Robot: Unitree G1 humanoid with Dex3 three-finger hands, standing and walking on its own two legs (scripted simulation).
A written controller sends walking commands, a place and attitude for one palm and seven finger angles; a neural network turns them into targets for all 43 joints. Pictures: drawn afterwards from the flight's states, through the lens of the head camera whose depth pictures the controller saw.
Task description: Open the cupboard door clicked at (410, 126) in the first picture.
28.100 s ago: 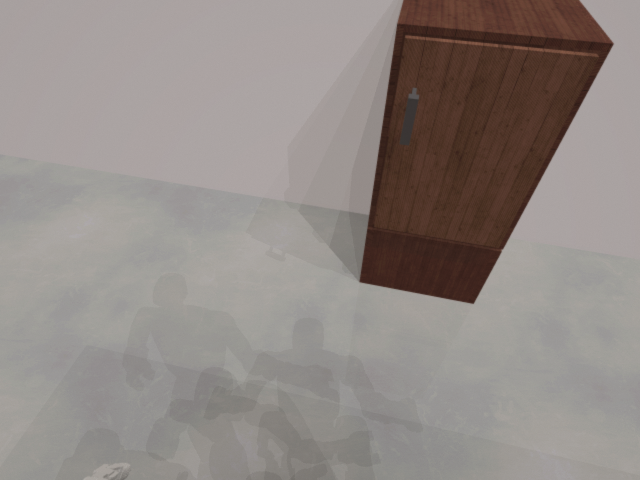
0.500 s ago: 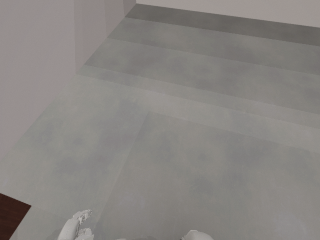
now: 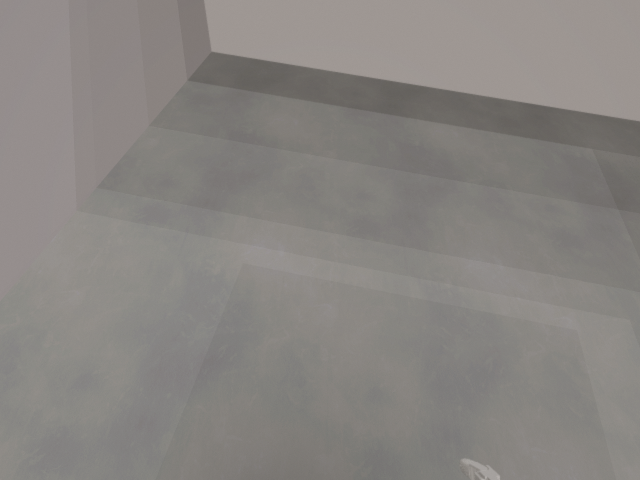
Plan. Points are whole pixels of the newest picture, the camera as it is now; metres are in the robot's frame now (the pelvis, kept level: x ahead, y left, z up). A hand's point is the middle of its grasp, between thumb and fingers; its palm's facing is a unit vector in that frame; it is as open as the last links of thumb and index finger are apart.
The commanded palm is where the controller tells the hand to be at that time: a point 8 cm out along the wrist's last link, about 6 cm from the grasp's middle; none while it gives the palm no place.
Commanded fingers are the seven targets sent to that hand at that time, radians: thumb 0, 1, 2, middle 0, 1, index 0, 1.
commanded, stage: walk to a spot facing it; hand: left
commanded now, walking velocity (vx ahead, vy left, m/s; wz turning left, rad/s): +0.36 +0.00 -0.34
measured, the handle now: out of the picture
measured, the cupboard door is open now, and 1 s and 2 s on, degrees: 42 42 42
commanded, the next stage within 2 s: turn to face it in 0.54 s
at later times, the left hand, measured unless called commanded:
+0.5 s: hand (279, 350) +0.34 +0.09 -0.15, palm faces -0.11 -0.97 -0.22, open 7.3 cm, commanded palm none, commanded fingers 0.00 0.90 0.90 -0.20 -0.30 -0.20 -0.30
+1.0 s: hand (272, 300) +0.44 +0.12 -0.18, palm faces +0.10 -0.98 -0.17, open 7.4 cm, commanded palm none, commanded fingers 0.00 0.90 0.90 -0.20 -0.30 -0.20 -0.30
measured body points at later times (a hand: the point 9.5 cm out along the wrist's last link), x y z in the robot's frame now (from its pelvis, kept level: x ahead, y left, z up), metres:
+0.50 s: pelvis +0.22 -0.08 +0.01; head +0.25 -0.09 +0.46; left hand +0.34 +0.14 -0.13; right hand +0.16 -0.31 -0.15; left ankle +0.21 +0.07 -0.65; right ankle +0.22 -0.15 -0.73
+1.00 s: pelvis +0.40 -0.06 +0.00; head +0.45 -0.04 +0.44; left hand +0.44 +0.17 -0.16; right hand +0.49 -0.30 -0.14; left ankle +0.49 +0.01 -0.73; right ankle +0.37 -0.23 -0.65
